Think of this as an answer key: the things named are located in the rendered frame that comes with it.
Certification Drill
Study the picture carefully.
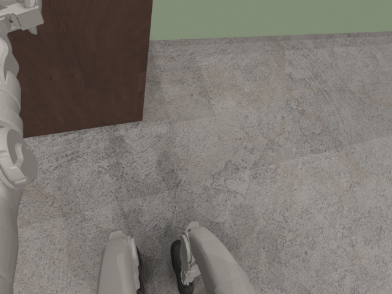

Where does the robot left upper arm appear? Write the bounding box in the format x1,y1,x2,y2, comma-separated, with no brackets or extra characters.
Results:
0,126,38,294

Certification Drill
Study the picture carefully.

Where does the right robot foot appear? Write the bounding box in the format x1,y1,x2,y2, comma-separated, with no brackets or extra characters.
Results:
170,239,194,294

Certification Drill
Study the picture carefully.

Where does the robot left forearm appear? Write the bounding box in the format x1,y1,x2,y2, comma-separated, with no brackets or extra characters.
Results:
0,27,23,137

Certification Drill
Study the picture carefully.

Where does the cabinet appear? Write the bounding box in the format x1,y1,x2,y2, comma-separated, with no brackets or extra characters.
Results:
7,0,153,138

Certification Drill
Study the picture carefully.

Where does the robot left hand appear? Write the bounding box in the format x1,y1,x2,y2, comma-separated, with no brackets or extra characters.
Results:
0,0,44,35

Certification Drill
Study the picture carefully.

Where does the robot left thigh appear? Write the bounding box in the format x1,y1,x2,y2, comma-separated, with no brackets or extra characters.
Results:
96,236,139,294

